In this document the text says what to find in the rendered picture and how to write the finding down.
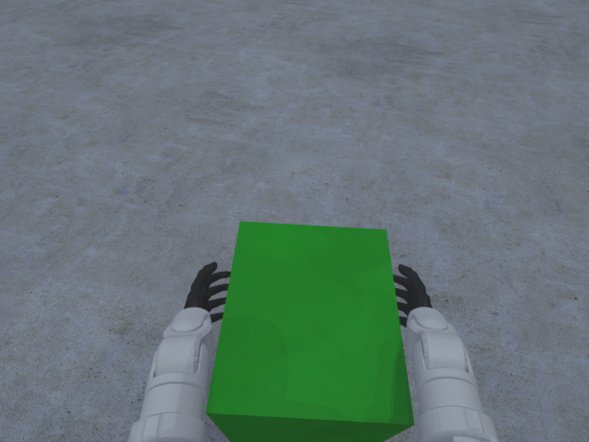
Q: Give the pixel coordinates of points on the carton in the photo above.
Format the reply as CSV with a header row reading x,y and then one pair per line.
x,y
310,347

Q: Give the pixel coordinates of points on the robot right hand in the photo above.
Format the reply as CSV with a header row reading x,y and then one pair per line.
x,y
415,296

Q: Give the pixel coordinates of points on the robot right forearm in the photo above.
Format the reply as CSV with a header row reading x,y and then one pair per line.
x,y
450,406

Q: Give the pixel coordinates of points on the robot left hand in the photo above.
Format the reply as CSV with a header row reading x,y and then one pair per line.
x,y
200,293

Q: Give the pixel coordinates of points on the robot left forearm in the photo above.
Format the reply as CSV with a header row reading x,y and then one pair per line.
x,y
176,388

